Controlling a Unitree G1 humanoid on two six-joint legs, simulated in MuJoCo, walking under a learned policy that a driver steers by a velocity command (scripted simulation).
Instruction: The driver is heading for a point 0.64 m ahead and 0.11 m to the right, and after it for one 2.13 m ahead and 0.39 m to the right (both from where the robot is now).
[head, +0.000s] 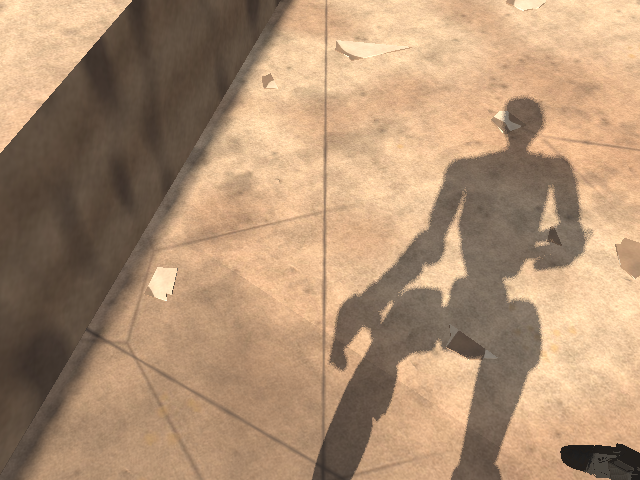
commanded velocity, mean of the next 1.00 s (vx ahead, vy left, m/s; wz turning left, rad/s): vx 0.45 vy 0.00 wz -0.40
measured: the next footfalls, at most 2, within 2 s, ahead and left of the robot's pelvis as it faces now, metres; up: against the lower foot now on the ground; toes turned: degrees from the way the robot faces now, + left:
left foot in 0.14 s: +0.25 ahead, +0.14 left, +0.00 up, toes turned -10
right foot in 0.64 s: +0.46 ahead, -0.19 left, +0.00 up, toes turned -26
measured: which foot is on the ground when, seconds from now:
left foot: up 0.00-0.12, down 0.14-0.64, up 0.66-1.00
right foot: down 0.00-0.14, up 0.16-0.62, down 0.64-1.00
